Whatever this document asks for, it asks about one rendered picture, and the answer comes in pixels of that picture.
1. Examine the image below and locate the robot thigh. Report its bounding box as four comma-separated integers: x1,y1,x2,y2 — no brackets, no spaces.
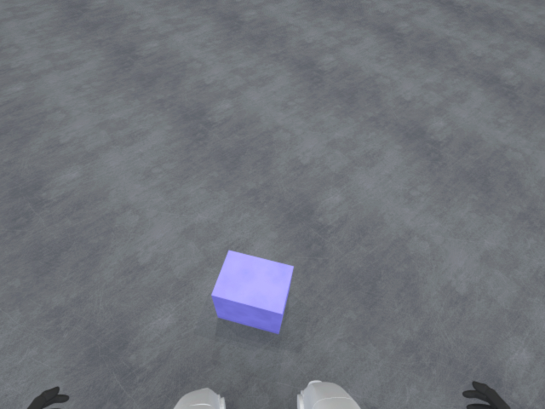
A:
297,382,360,409
174,389,226,409

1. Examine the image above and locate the left robot thigh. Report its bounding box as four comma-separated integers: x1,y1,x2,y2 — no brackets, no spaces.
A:
174,389,226,409

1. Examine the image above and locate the carton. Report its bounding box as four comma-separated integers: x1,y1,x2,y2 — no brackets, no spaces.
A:
211,251,294,334

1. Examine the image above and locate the right robot hand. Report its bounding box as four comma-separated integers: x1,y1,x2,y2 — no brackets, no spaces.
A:
462,381,511,409

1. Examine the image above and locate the left robot hand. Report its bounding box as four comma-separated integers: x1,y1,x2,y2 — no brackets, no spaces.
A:
27,387,69,409

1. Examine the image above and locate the right robot thigh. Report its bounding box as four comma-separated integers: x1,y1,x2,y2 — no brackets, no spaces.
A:
297,382,360,409

